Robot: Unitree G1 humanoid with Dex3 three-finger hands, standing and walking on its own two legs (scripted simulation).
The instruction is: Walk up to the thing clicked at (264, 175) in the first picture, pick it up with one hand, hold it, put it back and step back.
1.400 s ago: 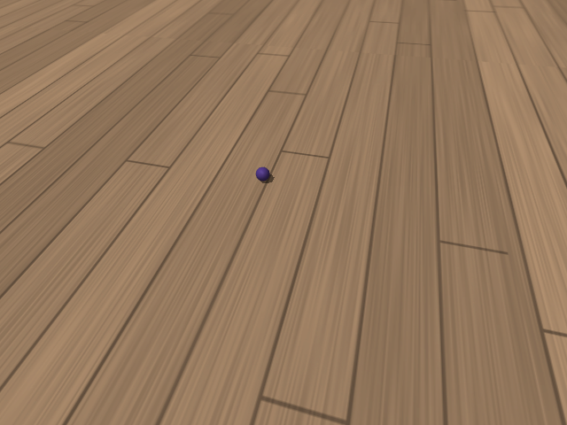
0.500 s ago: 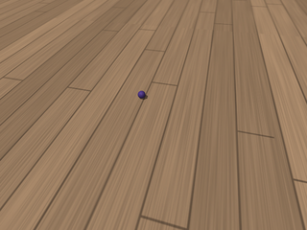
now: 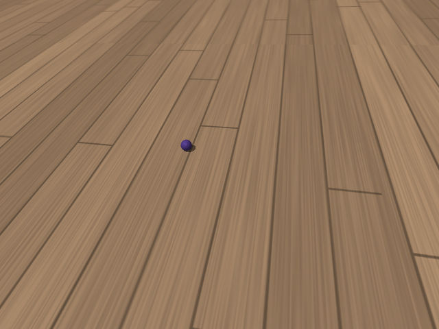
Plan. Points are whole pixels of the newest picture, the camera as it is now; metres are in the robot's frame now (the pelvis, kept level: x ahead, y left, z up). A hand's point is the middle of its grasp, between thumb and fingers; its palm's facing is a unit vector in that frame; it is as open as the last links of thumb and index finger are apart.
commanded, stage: walk up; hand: left
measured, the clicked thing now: (186, 145) +1.41 +0.29 -0.73
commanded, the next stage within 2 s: none
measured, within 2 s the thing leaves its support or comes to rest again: neither
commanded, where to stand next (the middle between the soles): +1.03 +0.05 m, yaw +0 degrees
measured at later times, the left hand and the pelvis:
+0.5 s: hand (108, 315) +0.22 +0.29 -0.16, palm faces +0.02 -0.94 -0.34, open 7.4 cm; pelvis +0.22 +0.02 -0.01, yaw +3 degrees
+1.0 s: hand (139, 194) +0.51 +0.26 -0.11, palm faces +0.01 -0.91 -0.43, open 7.4 cm; pelvis +0.46 -0.02 +0.00, yaw +1 degrees
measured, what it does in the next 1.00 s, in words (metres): walks ahead: left foot, then right foot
